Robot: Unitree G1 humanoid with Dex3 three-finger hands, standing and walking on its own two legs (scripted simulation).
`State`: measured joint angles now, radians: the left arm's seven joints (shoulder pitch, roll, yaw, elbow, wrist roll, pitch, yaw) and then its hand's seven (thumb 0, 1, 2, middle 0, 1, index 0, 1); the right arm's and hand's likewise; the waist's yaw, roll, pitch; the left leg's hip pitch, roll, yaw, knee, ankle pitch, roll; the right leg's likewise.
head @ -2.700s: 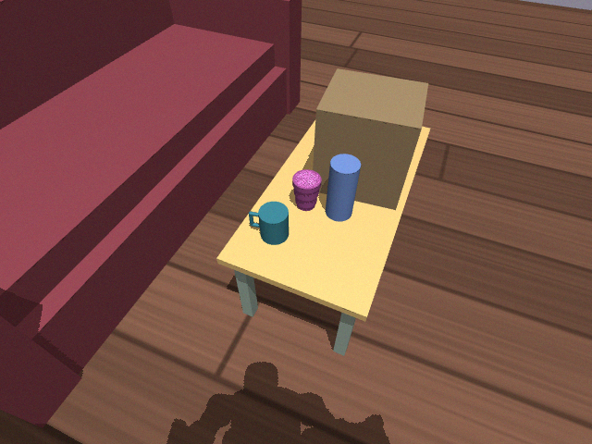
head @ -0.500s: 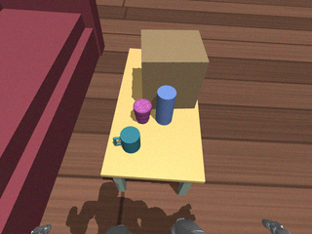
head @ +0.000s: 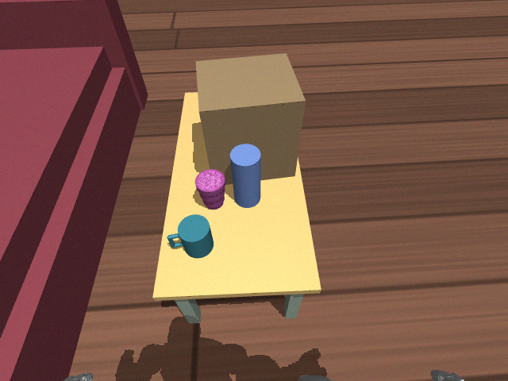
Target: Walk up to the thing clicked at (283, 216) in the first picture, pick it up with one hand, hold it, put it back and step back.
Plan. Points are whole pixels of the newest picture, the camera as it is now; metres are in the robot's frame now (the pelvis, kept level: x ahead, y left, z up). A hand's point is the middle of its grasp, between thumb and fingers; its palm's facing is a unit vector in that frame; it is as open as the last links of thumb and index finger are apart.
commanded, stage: walk up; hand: left
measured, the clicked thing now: (190, 237) +0.53 +0.19 -0.32
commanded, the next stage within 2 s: stand in 1.44 s
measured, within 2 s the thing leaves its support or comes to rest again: neither
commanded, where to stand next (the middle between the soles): +0.07 +0.00 m, yaw +2 degrees
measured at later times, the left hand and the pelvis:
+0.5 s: hand out of the picture +0.09 +0.25 -0.12, palm faces +0.02 -0.95 -0.33, open 7.4 cm; pelvis +0.00 +0.00 +0.03, yaw +1 degrees
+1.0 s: hand out of the picture +0.09 +0.26 -0.13, palm faces +0.03 -0.95 -0.31, open 7.4 cm; pelvis +0.01 +0.01 +0.03, yaw +1 degrees
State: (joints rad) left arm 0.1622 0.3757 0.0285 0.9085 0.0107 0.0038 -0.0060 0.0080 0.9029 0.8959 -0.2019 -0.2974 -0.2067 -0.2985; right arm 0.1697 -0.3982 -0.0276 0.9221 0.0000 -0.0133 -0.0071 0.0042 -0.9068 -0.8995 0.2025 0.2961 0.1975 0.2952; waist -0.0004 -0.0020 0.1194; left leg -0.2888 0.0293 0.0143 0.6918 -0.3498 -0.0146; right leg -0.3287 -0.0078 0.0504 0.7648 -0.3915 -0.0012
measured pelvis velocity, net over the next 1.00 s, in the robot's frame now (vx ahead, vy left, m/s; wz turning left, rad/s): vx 0.01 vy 0.01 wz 0.02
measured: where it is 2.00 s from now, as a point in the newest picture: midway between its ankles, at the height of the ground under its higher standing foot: outside the picture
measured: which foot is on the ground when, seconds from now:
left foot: down 0.00-1.00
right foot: down 0.00-1.00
